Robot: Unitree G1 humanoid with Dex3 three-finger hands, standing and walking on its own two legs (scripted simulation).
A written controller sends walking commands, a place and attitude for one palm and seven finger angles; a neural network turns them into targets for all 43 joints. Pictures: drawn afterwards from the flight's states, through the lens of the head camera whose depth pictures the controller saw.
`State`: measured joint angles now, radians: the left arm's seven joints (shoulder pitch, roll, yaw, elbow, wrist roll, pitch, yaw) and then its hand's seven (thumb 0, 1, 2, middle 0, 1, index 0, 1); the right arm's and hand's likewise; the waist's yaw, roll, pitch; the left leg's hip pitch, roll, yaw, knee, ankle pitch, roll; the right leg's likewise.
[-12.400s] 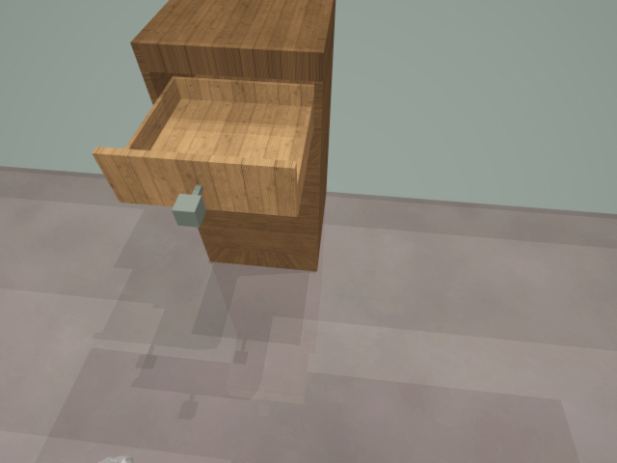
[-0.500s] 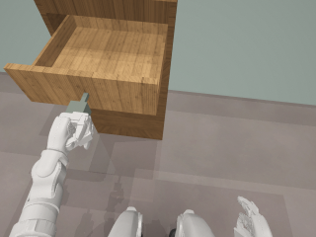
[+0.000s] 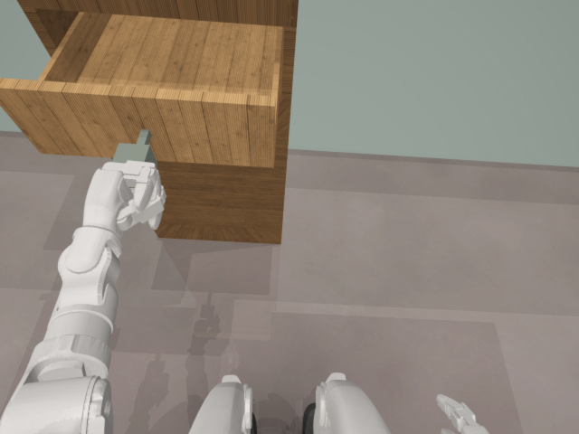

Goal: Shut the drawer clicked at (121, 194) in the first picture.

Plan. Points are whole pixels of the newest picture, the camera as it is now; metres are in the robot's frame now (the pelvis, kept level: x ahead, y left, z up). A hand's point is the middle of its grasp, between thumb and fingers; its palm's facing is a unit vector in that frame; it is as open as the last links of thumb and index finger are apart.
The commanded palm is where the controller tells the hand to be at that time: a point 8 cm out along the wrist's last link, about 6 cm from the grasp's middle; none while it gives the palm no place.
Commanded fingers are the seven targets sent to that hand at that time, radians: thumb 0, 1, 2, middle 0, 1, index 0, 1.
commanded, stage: push the drawer shut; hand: left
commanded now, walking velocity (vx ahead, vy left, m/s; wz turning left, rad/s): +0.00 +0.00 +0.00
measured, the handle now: (139, 153) +0.50 +0.22 +0.05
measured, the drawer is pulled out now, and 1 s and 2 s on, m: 0.18 0.05 0.00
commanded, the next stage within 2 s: pull the fist back off the drawer in 1.76 s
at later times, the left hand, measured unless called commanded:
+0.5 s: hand (167, 169) +0.47 +0.17 +0.05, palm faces -0.09 -0.99 -0.06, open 3.6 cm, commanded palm +0.48 +0.23 +0.05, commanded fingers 0.00 0.90 0.90 -1.40 -1.60 -1.40 -1.60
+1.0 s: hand (178, 129) +0.55 +0.17 +0.05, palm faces -0.09 -1.00 -0.05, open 3.6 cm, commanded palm +0.55 +0.22 +0.05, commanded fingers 0.00 0.90 0.90 -1.40 -1.60 -1.40 -1.60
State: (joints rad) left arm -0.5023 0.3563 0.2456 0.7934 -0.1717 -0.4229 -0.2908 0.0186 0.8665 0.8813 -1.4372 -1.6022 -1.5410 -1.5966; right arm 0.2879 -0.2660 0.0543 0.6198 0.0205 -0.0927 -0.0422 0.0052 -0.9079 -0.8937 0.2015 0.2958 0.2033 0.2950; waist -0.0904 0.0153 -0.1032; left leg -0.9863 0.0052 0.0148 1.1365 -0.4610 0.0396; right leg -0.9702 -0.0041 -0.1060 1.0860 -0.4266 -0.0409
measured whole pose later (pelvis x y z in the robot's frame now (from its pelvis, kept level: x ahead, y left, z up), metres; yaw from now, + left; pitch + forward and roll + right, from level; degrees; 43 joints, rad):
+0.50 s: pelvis +0.00 +0.00 -0.01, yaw -1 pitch +21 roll -2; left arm -0.74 0.43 0.31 1.04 -0.13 -0.47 -0.30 0.02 0.86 0.89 -1.45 -1.60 -1.55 -1.60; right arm 0.29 -0.27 0.06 0.63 0.01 -0.05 -0.03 0.00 -0.91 -0.89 0.20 0.30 0.20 0.29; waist -0.12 0.02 -0.11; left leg -1.06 0.02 0.01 1.18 -0.48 0.04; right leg -1.04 0.01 -0.11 1.12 -0.44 -0.05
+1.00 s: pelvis +0.00 +0.00 -0.03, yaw -2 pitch +26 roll -4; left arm -1.03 0.62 0.41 1.23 -0.05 -0.39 -0.31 0.02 0.87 0.89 -1.44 -1.60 -1.55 -1.60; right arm 0.35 -0.29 0.08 0.62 -0.01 -0.03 -0.02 0.00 -0.91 -0.89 0.20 0.30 0.20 0.29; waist -0.23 0.03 -0.10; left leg -1.22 0.04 0.00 1.25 -0.49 0.04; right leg -1.20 0.03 -0.12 1.16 -0.43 -0.05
